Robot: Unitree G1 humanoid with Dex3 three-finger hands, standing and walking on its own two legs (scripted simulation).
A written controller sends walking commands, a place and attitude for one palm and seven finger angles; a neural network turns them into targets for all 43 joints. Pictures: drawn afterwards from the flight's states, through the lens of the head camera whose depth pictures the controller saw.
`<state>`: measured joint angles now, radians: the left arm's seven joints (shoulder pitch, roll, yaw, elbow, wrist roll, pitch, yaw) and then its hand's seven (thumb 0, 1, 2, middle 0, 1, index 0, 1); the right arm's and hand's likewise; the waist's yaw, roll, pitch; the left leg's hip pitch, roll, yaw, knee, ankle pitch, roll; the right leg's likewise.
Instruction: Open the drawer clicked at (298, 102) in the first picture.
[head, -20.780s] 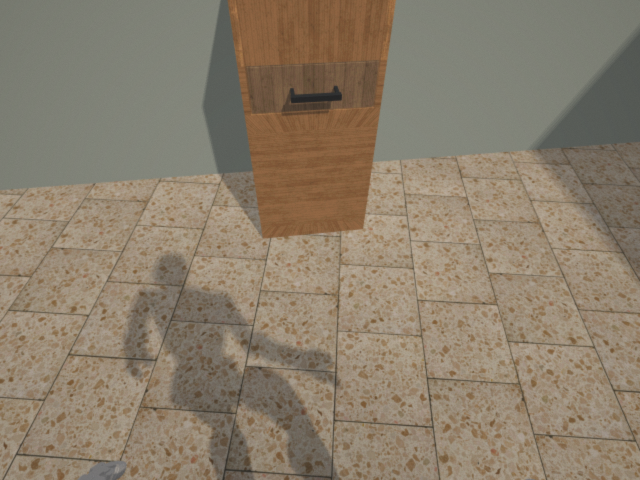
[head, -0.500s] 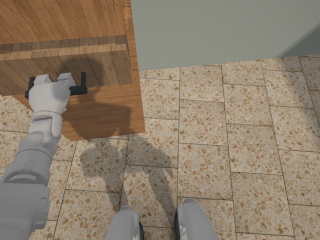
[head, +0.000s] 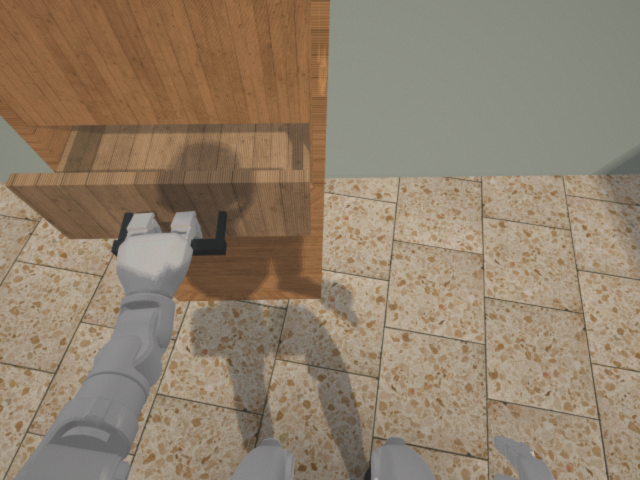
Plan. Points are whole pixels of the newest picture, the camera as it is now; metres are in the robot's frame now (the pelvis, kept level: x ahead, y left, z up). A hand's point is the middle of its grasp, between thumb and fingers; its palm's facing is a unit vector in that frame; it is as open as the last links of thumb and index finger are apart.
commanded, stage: pull the drawer open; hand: left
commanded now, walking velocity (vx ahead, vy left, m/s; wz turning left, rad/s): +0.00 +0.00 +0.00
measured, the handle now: (172, 234) +0.43 +0.23 -0.03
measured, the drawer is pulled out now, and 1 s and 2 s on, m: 0.10 0.24 0.30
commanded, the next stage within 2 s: open the thumb to release the handle in 1.42 s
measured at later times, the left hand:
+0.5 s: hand (170, 301) +0.34 +0.22 -0.05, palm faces -0.05 -0.04 -1.00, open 5.5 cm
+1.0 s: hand (157, 393) +0.22 +0.21 -0.05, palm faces -0.07 -0.07 -1.00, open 5.6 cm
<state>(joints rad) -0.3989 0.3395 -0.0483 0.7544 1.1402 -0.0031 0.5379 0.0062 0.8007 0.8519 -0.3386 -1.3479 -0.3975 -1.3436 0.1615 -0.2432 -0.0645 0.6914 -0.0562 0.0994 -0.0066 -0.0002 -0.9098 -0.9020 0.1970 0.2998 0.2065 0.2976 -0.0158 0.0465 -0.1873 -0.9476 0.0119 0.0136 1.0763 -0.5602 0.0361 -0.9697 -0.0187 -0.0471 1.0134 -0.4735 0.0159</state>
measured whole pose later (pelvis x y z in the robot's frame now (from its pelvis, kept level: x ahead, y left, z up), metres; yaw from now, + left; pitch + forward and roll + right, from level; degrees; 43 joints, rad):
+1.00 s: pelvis +0.00 -0.01 +0.00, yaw -1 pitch +20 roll -1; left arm 0.32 0.28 -0.07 0.20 1.13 0.03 0.60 0.03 0.77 0.80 -0.25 -1.28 -0.38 -1.30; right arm 0.09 -0.21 -0.03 0.57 -0.05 0.06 0.03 0.00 -0.91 -0.90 0.20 0.30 0.21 0.30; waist 0.02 0.04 -0.19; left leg -0.83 0.03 0.04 1.06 -0.58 0.02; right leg -0.88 0.00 -0.02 1.03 -0.50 0.00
